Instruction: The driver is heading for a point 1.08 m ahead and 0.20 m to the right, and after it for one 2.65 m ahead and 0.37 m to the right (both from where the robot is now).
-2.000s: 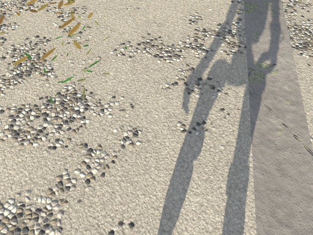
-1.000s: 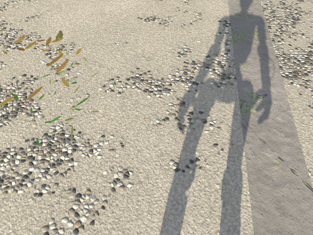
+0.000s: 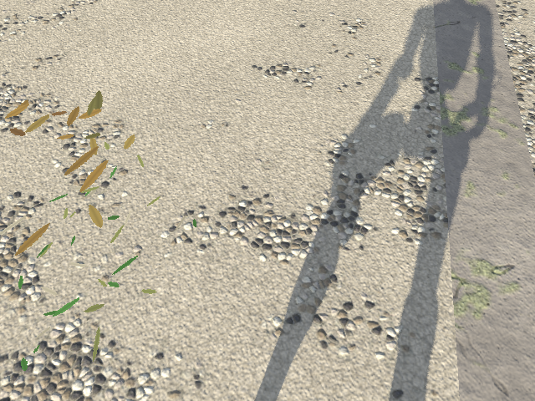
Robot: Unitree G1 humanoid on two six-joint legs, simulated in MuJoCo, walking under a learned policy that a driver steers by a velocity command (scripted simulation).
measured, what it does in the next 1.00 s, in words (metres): walks ahead, turning right: left foot, then right foot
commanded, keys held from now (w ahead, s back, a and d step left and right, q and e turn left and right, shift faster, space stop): w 0.24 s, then w+e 0.76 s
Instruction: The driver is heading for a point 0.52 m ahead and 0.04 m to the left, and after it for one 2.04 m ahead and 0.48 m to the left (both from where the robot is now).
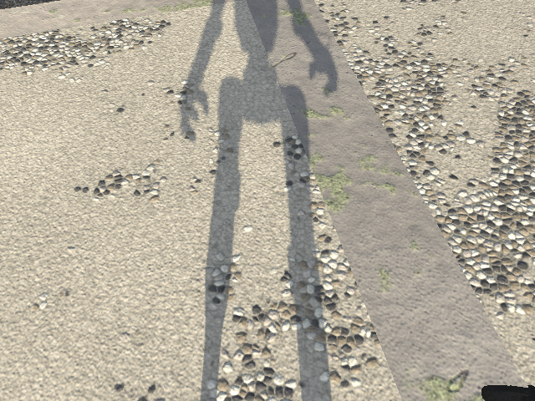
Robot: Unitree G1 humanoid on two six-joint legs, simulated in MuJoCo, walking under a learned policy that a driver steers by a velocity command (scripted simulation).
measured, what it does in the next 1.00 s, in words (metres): walks ahead: left foot, then right foot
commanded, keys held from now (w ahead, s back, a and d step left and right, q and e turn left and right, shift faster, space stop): w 0.18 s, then no key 0.38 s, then w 0.04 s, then w+q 0.40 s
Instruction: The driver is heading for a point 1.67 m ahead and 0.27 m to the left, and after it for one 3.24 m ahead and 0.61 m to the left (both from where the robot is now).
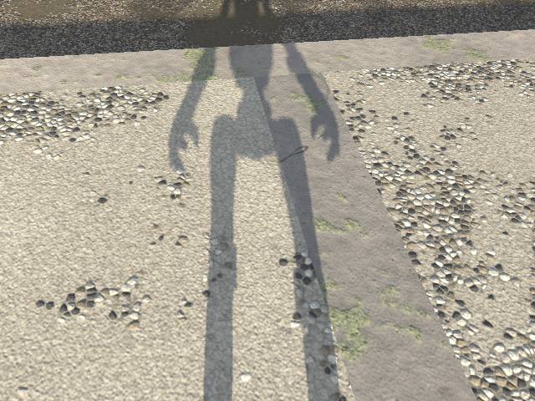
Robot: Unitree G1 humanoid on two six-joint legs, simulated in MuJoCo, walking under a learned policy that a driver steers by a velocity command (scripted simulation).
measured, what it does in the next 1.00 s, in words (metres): walks ahead, turning left: right foot, then left foot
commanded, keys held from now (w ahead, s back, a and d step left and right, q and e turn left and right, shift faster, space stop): w+q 0.42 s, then w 0.58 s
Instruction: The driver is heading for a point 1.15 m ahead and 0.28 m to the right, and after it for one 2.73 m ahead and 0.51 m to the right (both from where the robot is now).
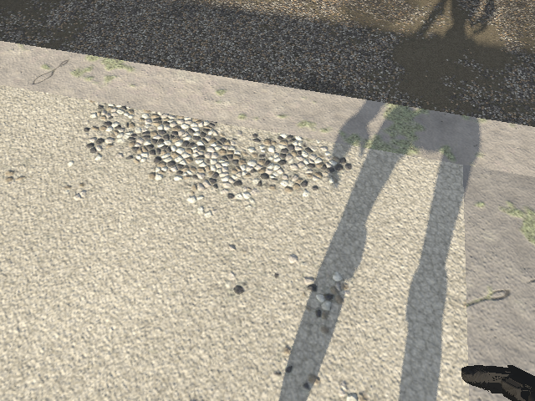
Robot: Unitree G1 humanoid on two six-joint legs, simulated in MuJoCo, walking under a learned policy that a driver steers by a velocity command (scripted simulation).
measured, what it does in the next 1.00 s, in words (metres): walks ahead, turning right: right foot, then left foot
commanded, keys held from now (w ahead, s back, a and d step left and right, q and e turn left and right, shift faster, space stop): w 0.14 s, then w+e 0.68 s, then w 0.18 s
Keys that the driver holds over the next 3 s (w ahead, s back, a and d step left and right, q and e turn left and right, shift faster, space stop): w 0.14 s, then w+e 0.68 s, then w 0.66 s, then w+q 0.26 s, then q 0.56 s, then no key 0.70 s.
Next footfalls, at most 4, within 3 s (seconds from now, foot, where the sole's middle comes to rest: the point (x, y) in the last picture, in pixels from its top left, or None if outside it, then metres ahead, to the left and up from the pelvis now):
0.48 right None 0.42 -0.15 -0.76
0.96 left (305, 293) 0.75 -0.04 -0.76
1.46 right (424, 260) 0.88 -0.37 -0.76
1.94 left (376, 174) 1.20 -0.26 -0.76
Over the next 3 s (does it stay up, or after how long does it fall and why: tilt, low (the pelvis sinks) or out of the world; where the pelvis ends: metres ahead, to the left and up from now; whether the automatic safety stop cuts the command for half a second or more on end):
stays up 1.02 -0.36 0.01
